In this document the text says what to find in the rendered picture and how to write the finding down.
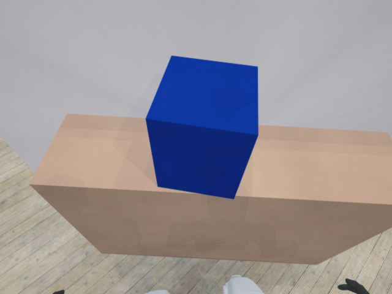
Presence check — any robot right thigh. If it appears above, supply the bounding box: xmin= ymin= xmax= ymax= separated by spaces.
xmin=223 ymin=277 xmax=264 ymax=294

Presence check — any carton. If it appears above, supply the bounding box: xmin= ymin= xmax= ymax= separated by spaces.
xmin=146 ymin=56 xmax=258 ymax=199

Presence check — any robot right hand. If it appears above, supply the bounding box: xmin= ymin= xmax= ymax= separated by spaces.
xmin=338 ymin=279 xmax=370 ymax=294

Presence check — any pedestal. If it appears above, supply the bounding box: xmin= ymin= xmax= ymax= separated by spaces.
xmin=29 ymin=114 xmax=392 ymax=265

